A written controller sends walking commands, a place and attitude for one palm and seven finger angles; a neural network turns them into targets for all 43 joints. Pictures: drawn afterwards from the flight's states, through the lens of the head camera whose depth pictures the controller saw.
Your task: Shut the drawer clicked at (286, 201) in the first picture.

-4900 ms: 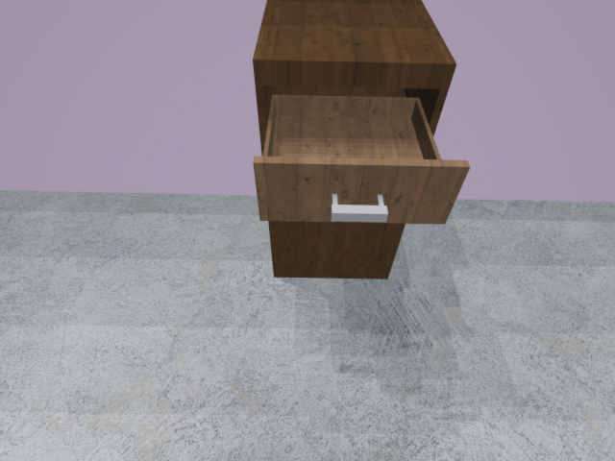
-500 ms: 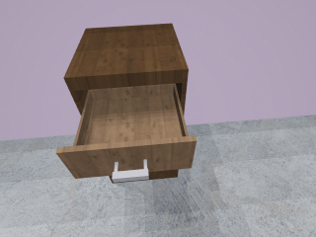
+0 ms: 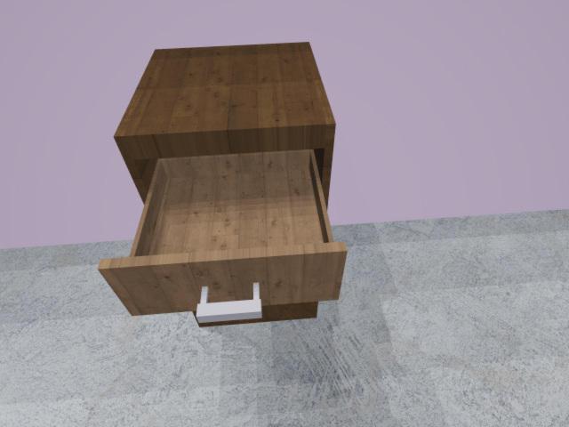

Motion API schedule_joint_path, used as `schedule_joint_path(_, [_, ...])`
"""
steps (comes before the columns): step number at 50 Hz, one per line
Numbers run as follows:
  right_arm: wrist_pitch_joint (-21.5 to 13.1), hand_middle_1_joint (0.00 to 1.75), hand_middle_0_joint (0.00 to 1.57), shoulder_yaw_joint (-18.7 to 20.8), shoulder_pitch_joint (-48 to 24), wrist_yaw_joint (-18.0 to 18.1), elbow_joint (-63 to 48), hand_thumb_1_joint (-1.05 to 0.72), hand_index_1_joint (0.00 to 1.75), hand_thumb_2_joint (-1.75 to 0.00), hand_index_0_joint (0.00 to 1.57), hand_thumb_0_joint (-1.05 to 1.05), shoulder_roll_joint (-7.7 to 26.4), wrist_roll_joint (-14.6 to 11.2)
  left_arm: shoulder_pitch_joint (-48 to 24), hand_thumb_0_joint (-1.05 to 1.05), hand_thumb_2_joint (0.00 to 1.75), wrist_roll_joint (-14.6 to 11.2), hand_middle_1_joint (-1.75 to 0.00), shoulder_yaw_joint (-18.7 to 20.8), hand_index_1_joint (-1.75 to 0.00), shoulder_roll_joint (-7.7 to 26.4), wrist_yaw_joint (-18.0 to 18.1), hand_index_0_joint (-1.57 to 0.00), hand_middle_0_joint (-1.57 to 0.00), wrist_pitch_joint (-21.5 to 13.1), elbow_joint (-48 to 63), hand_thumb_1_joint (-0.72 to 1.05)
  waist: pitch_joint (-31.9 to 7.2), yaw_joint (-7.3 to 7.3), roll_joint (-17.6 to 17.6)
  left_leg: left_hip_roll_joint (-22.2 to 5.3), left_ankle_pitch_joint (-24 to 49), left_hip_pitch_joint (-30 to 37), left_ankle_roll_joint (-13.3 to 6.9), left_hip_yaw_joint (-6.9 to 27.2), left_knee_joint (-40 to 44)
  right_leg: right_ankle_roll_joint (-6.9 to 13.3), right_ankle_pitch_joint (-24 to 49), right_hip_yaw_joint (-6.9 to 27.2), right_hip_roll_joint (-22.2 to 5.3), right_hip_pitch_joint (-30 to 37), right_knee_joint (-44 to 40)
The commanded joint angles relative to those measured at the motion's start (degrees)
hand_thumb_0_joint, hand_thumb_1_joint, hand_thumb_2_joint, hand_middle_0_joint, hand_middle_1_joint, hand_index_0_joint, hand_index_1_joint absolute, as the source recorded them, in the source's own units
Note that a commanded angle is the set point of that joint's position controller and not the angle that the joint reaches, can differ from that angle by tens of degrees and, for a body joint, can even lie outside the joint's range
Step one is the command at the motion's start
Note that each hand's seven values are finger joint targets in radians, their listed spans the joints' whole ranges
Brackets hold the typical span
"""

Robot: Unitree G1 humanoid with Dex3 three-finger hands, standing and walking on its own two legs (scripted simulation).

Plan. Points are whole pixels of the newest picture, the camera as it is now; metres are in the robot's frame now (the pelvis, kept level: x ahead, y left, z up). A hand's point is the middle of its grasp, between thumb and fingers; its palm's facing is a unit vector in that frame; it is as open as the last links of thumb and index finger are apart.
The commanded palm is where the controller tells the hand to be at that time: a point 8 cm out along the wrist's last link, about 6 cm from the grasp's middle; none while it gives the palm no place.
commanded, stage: look again from close up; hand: left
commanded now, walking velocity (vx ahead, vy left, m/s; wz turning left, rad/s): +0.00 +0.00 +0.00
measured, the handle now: (230, 300) +0.34 +0.12 -0.06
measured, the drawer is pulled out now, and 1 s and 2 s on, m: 0.28 0.28 0.28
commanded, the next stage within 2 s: raise the hand and make a fist in 0.14 s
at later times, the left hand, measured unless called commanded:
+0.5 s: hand (175, 368) +0.20 +0.16 +0.01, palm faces +0.14 -0.99 +0.00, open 6.7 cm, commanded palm +0.10 +0.21 -0.06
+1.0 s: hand (203, 409) +0.16 +0.12 -0.02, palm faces -0.10 -0.99 +0.03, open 4.2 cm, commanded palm +0.11 +0.21 -0.02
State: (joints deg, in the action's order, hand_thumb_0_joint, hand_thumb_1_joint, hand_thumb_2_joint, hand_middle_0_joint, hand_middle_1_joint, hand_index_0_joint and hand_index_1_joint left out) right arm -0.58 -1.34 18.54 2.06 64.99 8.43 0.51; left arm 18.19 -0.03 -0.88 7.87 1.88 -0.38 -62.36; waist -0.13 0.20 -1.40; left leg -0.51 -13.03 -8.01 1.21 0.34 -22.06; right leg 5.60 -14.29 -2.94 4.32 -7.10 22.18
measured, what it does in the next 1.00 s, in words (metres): lowers itself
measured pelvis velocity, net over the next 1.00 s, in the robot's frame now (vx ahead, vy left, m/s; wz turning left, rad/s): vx -0.05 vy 0.04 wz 0.03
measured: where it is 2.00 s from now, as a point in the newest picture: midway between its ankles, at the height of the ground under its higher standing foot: outside the picture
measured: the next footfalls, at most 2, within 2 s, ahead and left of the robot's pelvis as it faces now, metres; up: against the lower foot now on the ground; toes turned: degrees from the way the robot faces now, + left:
none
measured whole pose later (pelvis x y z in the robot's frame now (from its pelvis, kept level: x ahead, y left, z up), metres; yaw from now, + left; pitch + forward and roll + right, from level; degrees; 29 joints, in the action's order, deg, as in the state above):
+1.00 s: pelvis -0.05 +0.04 -0.08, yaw +2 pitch +12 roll -1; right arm -5.7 -5.5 13.3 0.6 26.7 9.9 -1.5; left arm 25.7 -5.3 -11.2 4.8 -4.0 -15.3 11.5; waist -6.7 -1.1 -3.4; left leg 2.2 -27.3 -47.5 -1.6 0.8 -63.0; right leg 3.1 -28.6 -5.0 0.6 -45.7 62.3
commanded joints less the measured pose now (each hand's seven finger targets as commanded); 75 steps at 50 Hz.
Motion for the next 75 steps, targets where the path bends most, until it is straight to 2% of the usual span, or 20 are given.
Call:
schedule_joint_path(1, [-1.0, 0.30, 0.20, 1.0, 4.0, 0.5, -1.1, -0.90, 0.30, -0.90, 0.20, 0.00, 4.4, -0.1, 2.8, 0.00, 0.90, 0.1, -0.30, 1.4, -0.30, 6.2, 0.1, -0.20, -0.20, -0.8, 2.3, 0.90, 5.7, -0.20, 2.6, -3.4, 3.7, -3.8, -2.8, 2.9, 2.4, -2.2, 7.3, 10.0, -9.8, -2.7, -6.7])
schedule_joint_path(11, [-1.5, 0.30, 0.20, 0.9, 5.0, 0.7, -0.5, -0.90, 0.30, -0.90, 0.20, 0.00, 4.0, -0.3, 3.6, 0.00, 0.90, 0.1, -0.30, 1.3, -0.30, 5.9, 0.2, -0.20, -0.20, -1.0, 2.0, 0.90, 3.7, -0.22, 2.7, -3.8, 6.2, -3.5, -2.9, 2.8, 1.8, -2.4, 13.5, 9.5, -9.9, -1.0, -4.9])
schedule_joint_path(12, [-1.8, 0.30, 0.20, 1.6, -2.9, 0.2, -4.5, -0.90, 0.30, -0.90, 0.20, 0.00, 5.3, -0.4, 8.3, 0.00, 0.90, 1.0, -0.30, 2.4, -0.30, 7.4, 3.1, -0.20, -0.20, -3.3, -0.3, 0.90, 8.8, -3.01, 7.3, -2.4, -4.1, -12.1, 0.1, -3.0, -13.0, -10.8, 51.5, 14.8, -15.0, -1.2, -4.1])
schedule_joint_path(13, [-10.6, 0.30, 0.20, 2.7, -4.4, 2.9, -25.8, -0.90, 0.30, -0.90, 0.20, 0.00, 17.0, -2.8, -32.4, 0.00, 0.90, -12.1, -0.32, 3.6, -0.32, 18.2, 1.4, -0.22, -0.22, -16.2, 83.6, 0.90, -18.5, 4.73, -7.0, 1.7, 9.4, 5.4, -4.1, -0.5, -3.0, -5.7, 31.9, 11.9, -10.8, 2.4, 2.5])
schedule_joint_path(14, [-14.8, 0.30, 0.20, 1.4, -9.0, 4.1, -22.7, -0.90, 0.30, -0.90, 0.20, 0.00, 10.8, -1.5, -11.3, 0.00, 0.90, -6.9, -0.34, 4.0, -0.34, 14.0, 4.1, -0.24, -0.24, -12.9, 70.2, 0.90, -19.2, -0.87, -19.0, 1.5, 15.0, 8.7, -4.7, -2.7, -1.9, -2.7, 18.2, 9.5, -5.7, 1.6, 2.5])
schedule_joint_path(15, [-16.4, 0.30, 0.20, 2.7, -8.5, 3.8, -19.8, -0.90, 0.30, -0.90, 0.20, 0.00, 13.0, -1.3, -7.9, 0.00, 0.90, -7.9, -0.37, 2.1, -0.37, 12.1, 7.3, -0.26, -0.26, -10.4, 67.5, 0.90, -14.5, 1.09, -17.8, 0.4, 13.0, 3.3, -2.9, -1.3, -2.9, -2.8, 9.6, 5.4, -5.5, -2.3, 1.4])
schedule_joint_path(16, [-16.3, 0.30, 0.20, 2.3, -6.5, 2.9, -19.2, -0.90, 0.30, -0.90, 0.20, 0.00, 9.8, -2.3, 8.0, 0.00, 0.90, -7.8, -0.39, -3.7, -0.39, -1.7, 7.3, -0.28, -0.28, -5.4, 52.5, 0.90, -5.5, 0.85, -7.4, -0.4, 8.2, -2.2, -3.2, -0.1, -2.5, -3.8, 5.5, 1.8, -5.3, -6.6, 1.7])
schedule_joint_path(19, [-19.3, 0.30, 0.20, 3.6, -8.3, 2.7, -26.6, -0.90, 0.30, -0.90, 0.20, 0.00, 13.2, -1.7, 0.7, 0.00, 0.90, -10.1, -0.45, -4.5, -0.45, -0.6, 4.2, -0.34, -0.34, -13.5, 62.8, 0.90, 2.3, 3.71, 14.0, 0.7, -1.0, -9.9, -4.7, 1.5, -10.7, -6.5, -6.6, 2.8, -5.9, -20.4, 2.7])
schedule_joint_path(21, [-19.7, 0.30, 0.20, 4.4, -8.7, 1.3, -29.7, -0.90, 0.30, -0.90, 0.20, 0.00, 12.9, -0.6, 7.8, 0.00, 0.90, -10.2, -0.50, -4.6, -0.50, -4.5, 1.2, -0.38, -0.38, -19.2, 54.7, 0.90, 2.4, 2.00, 21.6, 1.4, -4.6, -19.5, -3.2, 2.4, -15.9, -6.8, -12.4, 4.0, -6.5, -25.2, 6.5])
schedule_joint_path(24, [-19.6, 0.30, 0.20, 5.5, -12.4, -1.4, -34.9, -0.90, 0.30, -0.90, 0.20, 0.00, 12.2, 0.1, 23.7, 0.00, 0.90, -13.4, -0.56, -1.2, -0.56, -6.2, -6.3, -0.44, -0.44, -30.7, 57.1, 0.90, -7.5, -3.95, 22.3, 2.3, -4.5, -28.8, -1.5, 1.3, -22.3, -6.6, -0.9, 3.8, -6.2, -21.7, 17.8])
schedule_joint_path(26, [-18.3, 0.30, 0.20, 6.1, -13.4, -3.7, -37.4, -0.90, 0.30, -0.90, 0.20, 0.00, 12.1, -0.1, 27.0, 0.00, 0.90, -13.3, -0.60, 2.4, -0.60, -3.1, -9.7, -0.48, -0.48, -36.1, 59.0, 0.90, -13.3, -6.07, 10.3, 3.3, -0.2, -30.3, -0.7, -0.9, -26.2, -5.1, 10.7, 2.7, -6.2, -20.3, 25.8])
schedule_joint_path(31, [-11.4, 0.30, 0.20, 5.1, -17.7, -4.1, -48.1, -0.90, 0.30, -0.90, 0.20, 0.00, 10.8, -0.4, 15.0, 0.00, 0.90, -4.2, -0.71, -1.4, -0.71, 0.4, -3.1, -0.58, -0.58, -29.0, 75.9, 0.90, -12.3, -3.81, -3.9, 3.9, -4.8, -33.1, -2.5, -2.7, -29.2, -2.4, -1.2, 2.9, -5.2, -29.1, 29.2])
schedule_joint_path(36, [-10.3, 0.30, 0.20, 4.7, -10.3, -2.1, -47.4, -0.90, 0.30, -0.90, 0.20, 0.00, 9.3, 0.6, 4.3, 0.00, 0.90, -4.8, -0.82, -2.3, -0.82, -0.8, 3.6, -0.68, -0.68, -36.1, 94.0, 0.90, -21.9, 0.53, -1.6, 1.1, -1.0, -29.3, -3.5, 1.4, -35.0, -3.0, -0.2, 3.2, -3.4, -34.2, 32.4])
schedule_joint_path(41, [-13.4, 0.30, 0.20, 2.9, -10.9, -1.6, -45.8, -0.90, 0.30, -0.90, 0.20, 0.00, 11.0, 0.0, 1.7, 0.00, 0.90, -6.3, -0.93, -11.0, -0.93, -3.8, -2.7, -0.78, -0.78, -37.3, 90.1, 0.90, -16.9, 4.46, -1.3, -0.2, -6.2, -32.1, -3.8, 4.7, -35.9, -3.2, -6.9, 1.8, -3.5, -39.4, 31.9])
schedule_joint_path(45, [-11.4, 0.30, 0.20, 2.4, -10.9, -0.8, -48.6, -0.90, 0.30, -0.90, 0.20, 0.00, 11.6, -2.2, 19.1, 0.00, 0.90, -5.1, -1.01, -9.7, -1.01, -1.2, -7.7, -0.86, -0.86, -21.8, 74.9, 0.90, -13.8, 0.19, 6.4, 1.2, -12.0, -37.5, -3.5, 3.8, -31.7, -3.9, -13.3, 3.8, -4.2, -31.7, 25.9])
schedule_joint_path(49, [-7.9, 0.30, 0.20, 1.1, -13.3, 1.0, -52.5, -0.90, 0.30, -0.90, 0.20, 0.00, 10.1, -3.0, 14.3, 0.00, 0.90, -6.2, -1.10, -2.7, -1.10, 3.3, -3.4, -0.94, -0.94, -11.1, 85.4, 0.90, -17.6, -3.00, 8.1, 2.5, -11.1, -35.0, -3.5, 2.2, -28.0, -4.4, -15.8, 4.4, -5.5, -24.0, 23.1])
schedule_joint_path(53, [-8.8, 0.30, 0.20, 1.4, -10.3, 0.4, -50.2, -0.90, 0.30, -0.90, 0.20, 0.00, 8.2, -1.4, 15.0, 0.00, 0.90, -8.5, -1.19, 0.1, -1.19, -0.6, 6.8, -1.02, -1.02, -17.8, 93.2, 0.90, -17.7, -3.66, 3.3, 1.0, -4.3, -30.6, -2.8, 1.7, -27.8, -3.5, -5.2, 1.1, -3.5, -24.9, 26.9])
schedule_joint_path(59, [-13.4, 0.30, 0.20, 2.2, -8.7, -2.4, -47.4, -0.90, 0.30, -0.90, 0.20, 0.00, 10.5, -0.3, 14.9, 0.00, 0.90, -4.8, -1.32, -10.9, -1.32, -3.7, 5.5, -1.14, -1.14, -30.3, 95.5, 0.90, -14.0, 1.62, -0.5, 0.2, -5.0, -31.5, -3.2, 2.8, -31.4, -3.6, -6.7, 1.1, -3.8, -33.3, 29.4])
schedule_joint_path(67, [-10.0, 0.30, 0.20, 2.7, -8.4, -0.6, -52.3, -0.90, 0.30, -0.90, 0.20, 0.00, 11.4, -1.6, 21.2, 0.00, 0.90, -2.6, -1.49, -5.0, -1.49, 3.7, 2.0, -1.30, -1.30, -18.1, 92.5, 0.90, -14.0, -1.11, 4.3, 1.5, -8.7, -31.3, -3.8, 1.5, -27.4, -3.9, -10.7, 3.6, -5.2, -25.7, 23.4])
schedule_joint_path(75, [-11.4, 0.30, 0.20, 1.8, -7.1, -1.1, -50.8, -0.90, 0.30, -0.90, 0.20, 0.00, 10.4, -1.0, 15.0, 0.00, 0.90, -6.4, -1.60, -7.9, -1.60, -2.2, 5.8, -1.40, -1.40, -23.7, 100.4, 0.90, -12.9, 0.95, 1.0, 0.3, 0.6, -25.3, -3.3, 2.3, -27.7, -4.0, 1.9, 0.7, -3.8, -26.1, 25.5])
